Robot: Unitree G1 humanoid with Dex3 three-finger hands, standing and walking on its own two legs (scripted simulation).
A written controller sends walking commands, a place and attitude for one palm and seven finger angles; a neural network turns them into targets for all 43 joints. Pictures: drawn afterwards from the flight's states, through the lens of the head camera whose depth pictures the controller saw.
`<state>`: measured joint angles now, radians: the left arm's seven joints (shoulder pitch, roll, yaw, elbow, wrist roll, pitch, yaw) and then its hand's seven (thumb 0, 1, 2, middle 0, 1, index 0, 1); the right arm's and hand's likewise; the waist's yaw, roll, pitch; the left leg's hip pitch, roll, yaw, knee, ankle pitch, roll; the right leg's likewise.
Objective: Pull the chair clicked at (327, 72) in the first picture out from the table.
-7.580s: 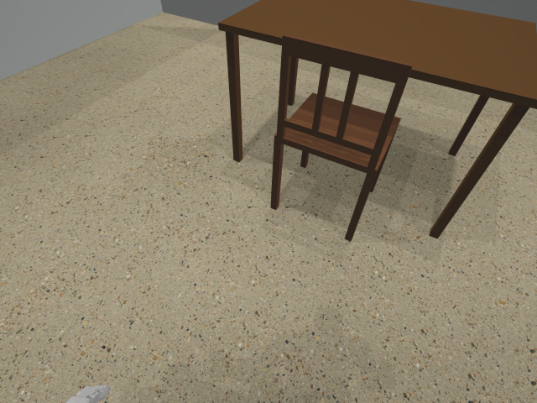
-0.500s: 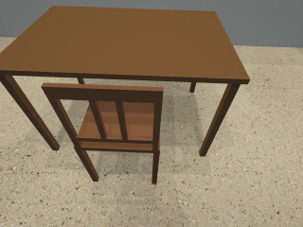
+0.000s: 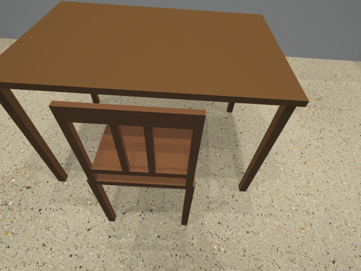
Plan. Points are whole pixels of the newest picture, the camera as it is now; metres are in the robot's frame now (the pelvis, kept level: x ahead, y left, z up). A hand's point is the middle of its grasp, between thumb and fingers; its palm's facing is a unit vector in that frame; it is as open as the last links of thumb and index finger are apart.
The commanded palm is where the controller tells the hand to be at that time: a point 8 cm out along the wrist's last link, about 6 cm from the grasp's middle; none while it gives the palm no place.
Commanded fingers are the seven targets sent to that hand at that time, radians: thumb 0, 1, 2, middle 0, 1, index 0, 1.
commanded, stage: come to a stop and stand still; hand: left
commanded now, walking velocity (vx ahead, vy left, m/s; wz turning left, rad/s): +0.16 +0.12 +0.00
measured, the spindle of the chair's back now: (120, 148) +0.48 +0.23 -0.10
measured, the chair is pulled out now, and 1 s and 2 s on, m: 0.00 0.00 0.00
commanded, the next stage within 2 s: look again from close up in 0.98 s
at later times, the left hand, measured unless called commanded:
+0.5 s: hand out of the picture +0.08 +0.19 -0.17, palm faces +0.08 -0.97 -0.21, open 7.2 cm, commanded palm none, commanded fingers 0.00 0.90 0.90 -0.20 -0.30 -0.20 -0.30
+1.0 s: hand out of the picture -0.02 +0.19 -0.17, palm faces +0.02 -0.98 -0.18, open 7.4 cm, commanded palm none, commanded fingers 0.00 0.90 0.90 -0.20 -0.30 -0.20 -0.30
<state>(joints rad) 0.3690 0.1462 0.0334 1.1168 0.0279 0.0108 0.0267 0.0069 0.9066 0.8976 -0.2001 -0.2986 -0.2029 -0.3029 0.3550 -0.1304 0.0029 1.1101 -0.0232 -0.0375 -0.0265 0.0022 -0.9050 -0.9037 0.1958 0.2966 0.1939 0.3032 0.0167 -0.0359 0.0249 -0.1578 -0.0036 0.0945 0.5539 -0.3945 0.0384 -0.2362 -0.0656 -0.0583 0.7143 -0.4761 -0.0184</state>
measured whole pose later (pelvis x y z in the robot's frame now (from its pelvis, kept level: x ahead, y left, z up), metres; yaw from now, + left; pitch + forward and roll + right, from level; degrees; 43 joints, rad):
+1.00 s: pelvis +0.02 +0.02 +0.01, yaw +2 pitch +0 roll +1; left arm 0.36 0.15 -0.02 1.09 0.03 0.00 0.03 0.01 0.91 0.90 -0.20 -0.30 -0.20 -0.30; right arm 0.30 -0.14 -0.02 1.06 -0.02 0.01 -0.01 0.01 -0.92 -0.90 0.20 0.30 0.20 0.30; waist 0.00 -0.01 0.04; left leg -0.25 0.01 0.08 0.48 -0.24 0.01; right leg -0.29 -0.04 -0.10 0.50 -0.22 -0.02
